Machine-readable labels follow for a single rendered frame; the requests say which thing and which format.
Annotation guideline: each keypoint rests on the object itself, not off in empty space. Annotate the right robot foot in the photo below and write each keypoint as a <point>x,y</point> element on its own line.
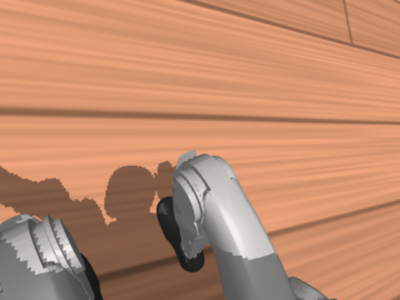
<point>171,230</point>

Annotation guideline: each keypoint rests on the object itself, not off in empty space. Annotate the right robot hand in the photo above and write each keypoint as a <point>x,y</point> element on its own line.
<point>304,291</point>

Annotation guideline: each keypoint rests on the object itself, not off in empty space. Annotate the left robot foot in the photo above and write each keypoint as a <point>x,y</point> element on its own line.
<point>92,278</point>

